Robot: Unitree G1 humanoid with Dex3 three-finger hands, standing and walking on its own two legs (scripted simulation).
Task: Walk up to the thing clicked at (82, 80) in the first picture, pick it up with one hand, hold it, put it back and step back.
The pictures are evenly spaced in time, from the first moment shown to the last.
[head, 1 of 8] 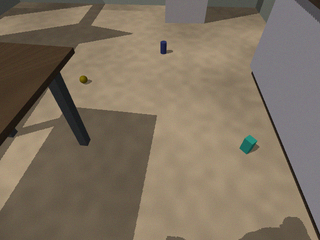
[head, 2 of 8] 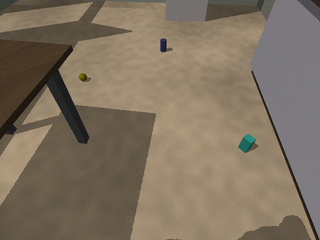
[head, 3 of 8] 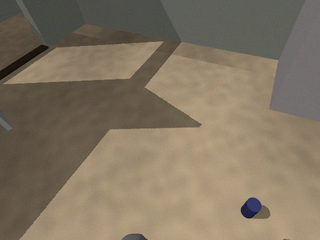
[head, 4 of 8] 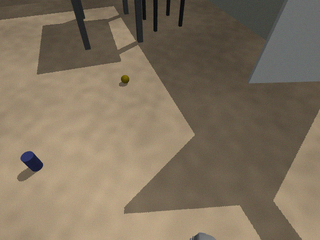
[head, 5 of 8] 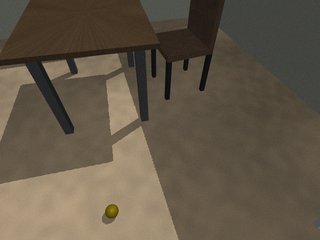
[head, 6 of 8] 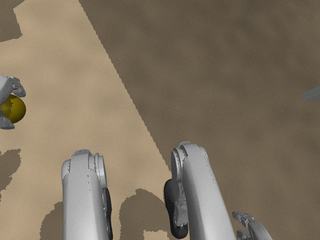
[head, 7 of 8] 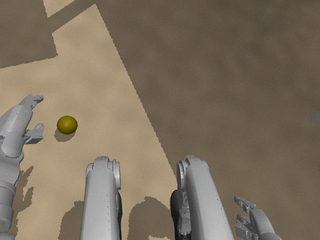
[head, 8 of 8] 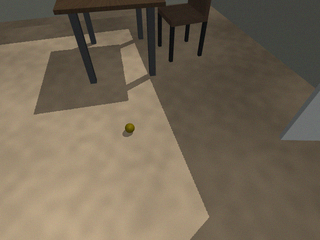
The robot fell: no
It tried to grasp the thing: yes
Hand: left
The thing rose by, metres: 0.67
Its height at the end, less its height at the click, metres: +0.00
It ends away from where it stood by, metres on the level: 0.01
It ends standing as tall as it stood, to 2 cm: yes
